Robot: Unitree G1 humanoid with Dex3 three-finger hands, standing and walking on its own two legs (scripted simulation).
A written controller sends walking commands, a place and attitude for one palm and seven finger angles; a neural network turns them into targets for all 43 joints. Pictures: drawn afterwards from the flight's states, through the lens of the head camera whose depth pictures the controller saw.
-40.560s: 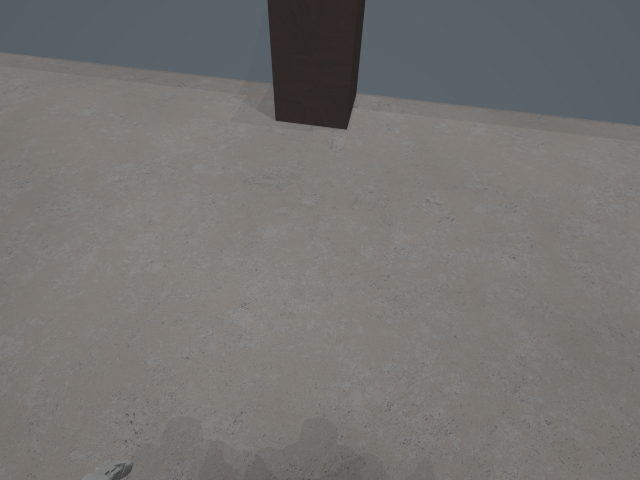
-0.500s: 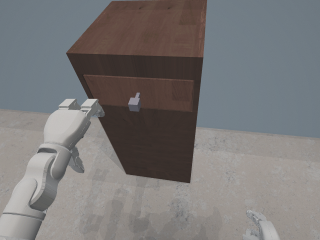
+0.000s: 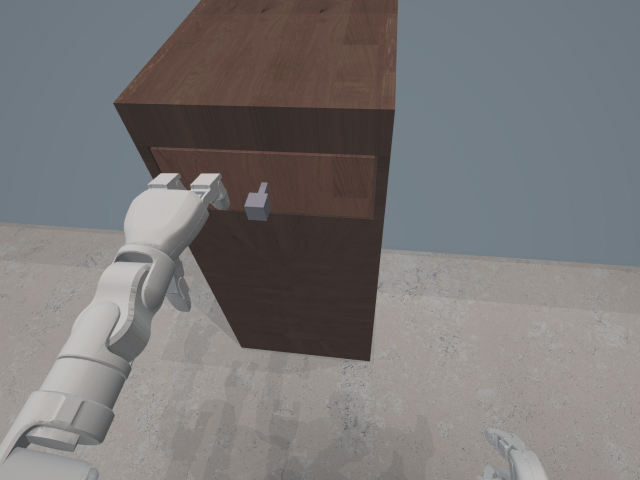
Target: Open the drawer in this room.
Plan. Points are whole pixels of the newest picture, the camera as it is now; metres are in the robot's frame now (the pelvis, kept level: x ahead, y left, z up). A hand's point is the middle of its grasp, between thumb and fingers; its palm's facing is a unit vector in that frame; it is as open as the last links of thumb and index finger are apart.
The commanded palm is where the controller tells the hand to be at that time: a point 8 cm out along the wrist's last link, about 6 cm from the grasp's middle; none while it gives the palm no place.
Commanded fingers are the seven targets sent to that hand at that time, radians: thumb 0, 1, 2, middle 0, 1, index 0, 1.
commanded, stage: move the hooked fingers above the handle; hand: left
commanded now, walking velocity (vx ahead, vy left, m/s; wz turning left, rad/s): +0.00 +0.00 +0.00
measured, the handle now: (260, 199) +0.55 +0.17 +0.00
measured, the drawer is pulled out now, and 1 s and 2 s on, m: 0.00 0.00 0.00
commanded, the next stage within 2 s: none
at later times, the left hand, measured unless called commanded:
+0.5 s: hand (216, 224) +0.42 +0.19 +0.07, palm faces -0.01 -0.03 -1.00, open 13.8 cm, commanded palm +0.40 +0.20 +0.13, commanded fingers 0.00 -0.50 0.30 -0.30 -1.20 -0.30 -1.20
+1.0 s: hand (248, 204) +0.48 +0.17 +0.06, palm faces -0.06 -0.01 -1.00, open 13.8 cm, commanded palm +0.47 +0.17 +0.12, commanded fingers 0.00 -0.50 0.30 -0.30 -1.20 -0.30 -1.20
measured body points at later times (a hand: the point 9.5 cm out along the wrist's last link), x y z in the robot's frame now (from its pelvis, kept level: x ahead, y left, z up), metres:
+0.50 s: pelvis +0.02 -0.01 +0.00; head +0.06 -0.04 +0.44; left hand +0.41 +0.19 +0.13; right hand +0.15 -0.26 -0.14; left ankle -0.01 +0.11 -0.74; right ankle +0.01 -0.12 -0.74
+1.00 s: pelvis +0.02 -0.01 -0.01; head +0.08 -0.04 +0.43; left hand +0.48 +0.16 +0.11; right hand +0.08 -0.28 -0.15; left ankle -0.01 +0.11 -0.74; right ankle +0.01 -0.12 -0.74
